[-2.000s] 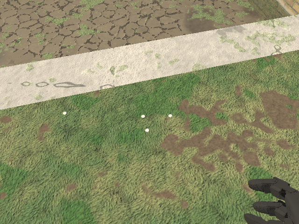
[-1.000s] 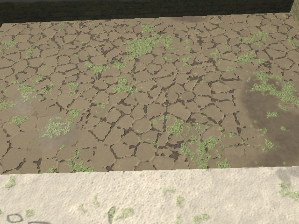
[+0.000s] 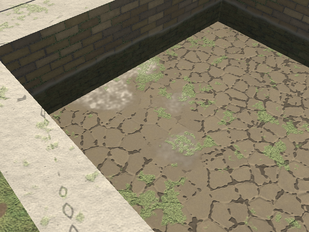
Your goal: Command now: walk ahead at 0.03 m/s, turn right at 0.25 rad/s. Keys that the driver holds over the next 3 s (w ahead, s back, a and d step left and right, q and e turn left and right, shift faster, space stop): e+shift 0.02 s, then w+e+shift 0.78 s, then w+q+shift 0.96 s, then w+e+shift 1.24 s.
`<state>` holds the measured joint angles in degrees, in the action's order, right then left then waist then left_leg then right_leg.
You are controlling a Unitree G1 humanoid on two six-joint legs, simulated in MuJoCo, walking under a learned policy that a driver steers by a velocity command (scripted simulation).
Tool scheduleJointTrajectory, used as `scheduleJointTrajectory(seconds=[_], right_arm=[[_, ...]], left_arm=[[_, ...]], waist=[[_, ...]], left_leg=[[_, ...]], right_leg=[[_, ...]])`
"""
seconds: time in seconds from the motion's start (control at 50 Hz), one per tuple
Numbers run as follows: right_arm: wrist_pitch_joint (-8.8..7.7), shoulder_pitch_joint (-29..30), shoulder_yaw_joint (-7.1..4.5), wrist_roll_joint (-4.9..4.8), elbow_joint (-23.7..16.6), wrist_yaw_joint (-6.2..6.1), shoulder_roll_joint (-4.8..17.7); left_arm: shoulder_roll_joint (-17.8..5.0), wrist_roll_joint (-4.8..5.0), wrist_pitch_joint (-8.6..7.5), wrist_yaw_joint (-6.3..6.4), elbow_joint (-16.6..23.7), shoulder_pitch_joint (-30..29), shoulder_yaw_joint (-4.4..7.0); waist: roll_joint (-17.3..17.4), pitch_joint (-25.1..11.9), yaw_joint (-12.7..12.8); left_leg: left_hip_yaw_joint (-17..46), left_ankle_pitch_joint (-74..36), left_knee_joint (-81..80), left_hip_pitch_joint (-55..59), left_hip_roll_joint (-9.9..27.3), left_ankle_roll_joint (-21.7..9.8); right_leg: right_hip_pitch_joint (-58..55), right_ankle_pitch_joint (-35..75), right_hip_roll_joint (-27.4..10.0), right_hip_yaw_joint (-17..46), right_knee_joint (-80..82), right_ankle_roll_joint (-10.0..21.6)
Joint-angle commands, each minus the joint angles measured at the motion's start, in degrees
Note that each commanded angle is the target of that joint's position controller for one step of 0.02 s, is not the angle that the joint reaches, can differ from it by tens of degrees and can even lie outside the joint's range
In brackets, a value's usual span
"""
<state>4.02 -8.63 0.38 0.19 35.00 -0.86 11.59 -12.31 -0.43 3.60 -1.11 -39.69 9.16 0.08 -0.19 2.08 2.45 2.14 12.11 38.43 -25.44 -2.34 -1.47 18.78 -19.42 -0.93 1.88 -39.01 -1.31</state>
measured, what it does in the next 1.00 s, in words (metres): steps on the spot, turning right: right foot, then left foot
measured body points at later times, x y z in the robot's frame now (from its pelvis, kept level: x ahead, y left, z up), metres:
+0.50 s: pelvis +0.05 -0.06 -0.02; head +0.06 -0.09 +0.43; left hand +0.37 +0.08 -0.05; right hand +0.05 -0.38 -0.12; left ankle +0.06 +0.09 -0.67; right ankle +0.05 -0.14 -0.72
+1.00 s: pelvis +0.04 -0.06 -0.02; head +0.05 -0.09 +0.43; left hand +0.36 -0.08 -0.06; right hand +0.07 -0.36 -0.10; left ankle +0.17 -0.01 -0.71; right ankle +0.05 -0.13 -0.72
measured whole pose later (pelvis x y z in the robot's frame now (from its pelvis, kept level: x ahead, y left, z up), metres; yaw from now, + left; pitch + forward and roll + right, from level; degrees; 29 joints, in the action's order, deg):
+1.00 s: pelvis +0.04 -0.06 -0.02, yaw -42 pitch -1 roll +2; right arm 2.0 -2.2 1.8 0.7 33.9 -1.5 10.2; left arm -10.3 -2.3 5.0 0.0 -29.6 -1.1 -1.5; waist 0.5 4.1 -0.3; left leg 2.5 19.5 46.9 -26.9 -3.2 0.1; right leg 26.3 -19.5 9.9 3.7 -46.8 6.0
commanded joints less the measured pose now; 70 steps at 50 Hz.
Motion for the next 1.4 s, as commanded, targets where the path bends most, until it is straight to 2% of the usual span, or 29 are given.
scheduleJointTrajectory(seconds=[0.02,0.06,0.12,0.18,0.2,0.24,0.26,0.28,0.34,0.42,0.46,0.48,0.5,0.52,0.56,0.64,0.72,0.82,0.84,0.86,0.88,0.94,1.0,1.08,1.18,1.26,1.3,1.32,1.4], right_arm=[[-0.82,2.14,-3.44,0.18,-5.64,-0.62,10.23],[-2.07,5.0,-3.23,0.13,-6.62,-0.43,8.97],[-6.08,9.89,-2.43,-0.3,-8.46,1.51,7.0],[-3.0,5.43,-2.55,0.63,-6.5,0.65,6.29],[-2.66,-0.37,-2.85,1.24,-5.43,0.33,6.68],[-3.25,-6.67,-5.97,3.09,-3.0,-0.2,15.5],[-3.83,-7.28,-5.41,3.26,-3.05,-0.5,13.99],[-4.42,-5.24,-4.91,3.42,-3.3,-1.01,12.5],[-6.53,0.73,-4.58,2.09,-3.01,-0.8,12.05],[-6.52,-0.99,-5.89,1.48,-1.68,-1.21,14.92],[-4.2,3.53,-6.12,1.77,-2.62,-1.7,15.94],[-2.85,7.41,-4.63,2.08,-5.71,-1.8,9.2],[-3.32,7.63,-3.69,2.97,-9.75,-3.42,7.52],[-3.44,9.13,-3.37,3.06,-10.15,-4.02,9.08],[-2.67,5.51,-3.36,4.14,-7.18,-4.3,9.8],[0.02,5.51,-2.29,4.33,-6.79,-3.68,6.69],[-1.55,4.17,-1.1,4.19,-5.25,-2.7,5.81],[-4.14,2.57,0.47,3.19,-4.74,-0.8,2.96],[-4.54,0.4,0.52,3.21,-3.69,-0.61,2.57],[-4.32,6.06,-0.32,3.81,-4.82,-0.21,5.36],[-4.23,9.18,-0.55,3.49,-7.04,-0.22,5.88],[-3.23,16.78,1.31,0.49,-8.14,-0.52,2.37],[-2.31,13.02,0.52,-0.23,-6.51,-0.72,1.08],[-3.02,10.77,-1.95,-2.05,-4.4,-0.07,3.28],[-1.42,9.73,-2.06,-2.09,-3.5,1.15,4.22],[-0.64,2.91,-2.21,-2.26,-2.03,1.49,4.98],[-0.83,13.76,-2.78,-3.0,-6.83,1.76,9.76],[-1.19,19.33,-2.64,-2.99,-9.65,1.16,10.03],[-1.36,19.99,-3.76,-2.88,-11.93,0.28,9.76]], left_arm=[[-13.07,0.15,-1.4,-0.03,9.59,-7.51,3.02],[-13.83,1.39,-1.43,1.34,10.26,-3.54,3.7],[-12.07,1.53,-1.35,3.08,12.81,-0.51,3.88],[-11.36,1.66,-0.28,0.13,12.02,-4.84,5.24],[-9.95,2.17,-0.69,0.0,13.0,-6.35,5.01],[-5.45,1.71,-1.1,-0.05,17.2,-10.75,3.09],[-7.48,0.75,-1.41,-0.56,17.93,-14.29,3.69],[-8.72,-0.31,-1.35,-1.12,16.79,-12.09,4.06],[-8.65,-0.35,-0.41,-2.77,15.42,-7.71,3.58],[-7.61,1.35,0.46,-3.76,14.22,-3.98,3.14],[-7.84,1.51,-0.31,-1.32,8.53,13.13,3.51],[-13.31,1.55,-0.25,-0.96,8.93,13.37,3.75],[-16.91,2.32,0.08,-0.81,11.19,10.01,4.47],[-16.64,1.7,0.27,0.03,12.17,7.82,5.4],[-10.65,0.81,0.03,1.42,14.4,-3.27,3.09],[-6.73,0.46,-2.02,1.27,14.27,-7.2,0.91],[-8.29,-0.53,-0.83,2.41,12.55,-5.6,1.89],[-5.45,-0.51,1.45,2.09,15.38,-12.55,0.91],[-3.71,0.39,1.89,3.0,15.37,-12.03,0.65],[-1.38,1.16,1.97,3.12,13.63,-2.94,0.23],[-1.35,-0.16,1.22,2.55,13.73,-3.7,-0.06],[-0.62,-1.92,0.08,0.83,14.54,-9.55,-0.15],[-4.76,-2.3,1.07,1.48,13.8,-6.11,-0.08],[-3.58,-2.24,-0.27,3.87,15.96,-13.13,-0.71],[-3.05,-1.35,-1.79,2.35,17.17,-15.86,-0.81],[-2.6,-0.8,-0.93,2.37,17.46,-14.4,-0.11],[-0.4,0.35,-0.79,0.8,17.93,-14.09,-0.48],[-1.59,-0.48,-1.06,-0.04,18.21,-12.22,-0.14],[-2.37,-1.32,-4.29,-0.44,14.39,-0.08,0.52]], waist=[[-6.15,1.84,-4.28],[-9.72,0.92,-3.37],[-11.04,-0.51,-1.15],[-6.83,-4.91,-4.8],[-5.15,-6.05,-7.26],[12.49,-6.1,-10.57],[7.93,-4.75,-11.03],[2.86,-3.67,-7.98],[8.44,-3.45,-3.1],[11.67,-7.23,-2.95],[0.21,-11.89,8.52],[-19.63,-7.6,8.35],[-19.44,-14.47,4.93],[-9.07,-18.64,4.54],[-1.92,-5.89,-1.86],[-3.57,-6.7,-2.85],[-5.43,-14.05,-1.62],[-1.17,-10.94,-3.7],[2.88,-13.38,-3.73],[14.82,-16.63,1.46],[20.57,-18.87,-1.46],[7.94,-12.13,0.75],[-16.52,-7.38,5.41],[-5.9,-7.39,0.57],[-4.78,-7.23,-1.32],[-5.06,-6.58,-2.9],[18.11,-2.84,-2.29],[19.57,-2.98,-0.71],[1.87,-7.3,4.18]], left_leg=[[1.55,16.04,-5.88,5.71,2.21,1.36],[-2.69,13.9,0.81,7.05,-1.42,2.83],[0.29,8.04,-0.1,0.89,-0.86,3.26],[-2.97,2.98,-9.03,14.0,-1.5,2.83],[0.6,3.73,-9.13,24.23,2.82,1.19],[22.41,22.28,-17.57,29.84,21.1,-6.8],[27.19,21.14,-18.03,28.22,23.86,-9.61],[22.78,12.27,-16.88,21.89,24.09,-10.07],[6.51,-1.75,-15.26,9.92,18.19,-5.9],[-5.5,-15.95,-6.36,4.94,15.44,-1.46],[-12.13,-28.86,24.06,-7.12,10.73,0.86],[-11.1,16.24,48.77,-28.03,2.04,2.01],[0.98,17.63,53.36,-35.76,-0.24,3.71],[3.95,11.73,53.9,-33.36,0.89,5.46],[2.94,5.21,49.6,-32.49,2.52,7.37],[-0.28,4.58,34.14,-16.3,1.34,7.73],[0.98,2.68,26.27,-7.44,0.53,5.4],[3.84,7.01,9.26,11.25,1.02,2.73],[4.01,-13.09,5.04,20.63,3.29,0.97],[7.92,-34.28,6.83,27.17,8.44,-4.7],[16.83,-29.14,0.24,19.68,14.56,-10.25],[14.03,-19.78,-7.12,-7.02,9.93,-5.8],[2.8,8.93,10.73,-8.69,-2.06,1.07],[11.27,2.66,11.37,-6.25,-0.58,2.18],[4.6,2.67,3.93,6.79,0.05,-0.31],[-0.88,8.0,-6.94,13.51,-2.44,-3.62],[16.74,21.32,-20.43,-9.92,4.92,-6.01],[19.53,20.11,-24.24,-16.98,5.4,-6.19],[16.65,17.24,-13.84,-17.39,-0.87,-1.79]], right_leg=[[12.03,-11.59,-5.99,16.05,19.2,9.06],[10.71,-29.23,-7.65,24.07,27.04,11.39],[-0.33,-19.29,-7.81,27.07,24.16,11.47],[3.71,-4.82,0.33,18.31,12.02,7.23],[12.52,-6.21,1.55,16.74,7.54,6.58],[31.5,-5.76,4.68,3.2,-12.4,4.21],[35.38,-5.96,1.46,3.04,-21.54,3.66],[31.81,-2.14,0.42,4.72,-24.82,2.91],[17.93,3.12,-0.98,-0.37,-19.64,2.29],[-1.03,1.53,3.41,-7.69,-10.8,3.71],[-23.13,4.73,7.24,-5.66,-2.52,7.09],[-23.59,31.51,-3.92,13.86,-4.25,11.61],[-26.48,55.5,-11.21,28.3,-1.26,16.15],[-22.37,43.25,-13.3,31.36,2.62,18.57],[-2.73,30.99,-8.72,26.39,3.58,16.08],[12.4,35.48,0.11,21.09,3.7,11.85],[3.58,44.39,2.06,23.28,1.59,11.24],[11.08,43.86,1.04,26.71,1.54,10.8],[13.17,36.78,3.35,23.86,-3.19,8.54],[18.04,21.77,10.95,14.93,-12.83,4.2],[15.47,6.77,11.51,8.45,-17.34,2.8],[-11.21,5.15,6.34,1.92,-9.38,1.39],[-4.67,8.76,-4.34,19.3,12.61,1.9],[-3.99,2.65,-8.02,19.36,17.13,-3.61],[0.26,-3.71,-6.77,10.73,22.53,-2.73],[-0.74,0.15,1.93,-5.26,19.69,-8.34],[-10.37,8.47,4.49,-10.02,-5.2,-4.96],[-13.39,9.09,5.19,-8.16,-13.37,-4.89],[-23.76,3.9,1.8,-5.1,1.77,-1.11]])
Next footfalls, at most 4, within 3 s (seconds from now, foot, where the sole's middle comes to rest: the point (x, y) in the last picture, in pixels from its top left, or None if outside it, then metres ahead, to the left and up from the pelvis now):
0.46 right None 0.08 -0.15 -0.75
0.82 left None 0.20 -0.04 -0.75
1.20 left None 0.15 0.03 -0.75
1.70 left None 0.10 0.15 -0.75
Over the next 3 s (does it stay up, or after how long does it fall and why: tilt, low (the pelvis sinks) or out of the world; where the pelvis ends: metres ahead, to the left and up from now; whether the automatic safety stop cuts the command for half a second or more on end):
stays up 0.21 0.16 -0.02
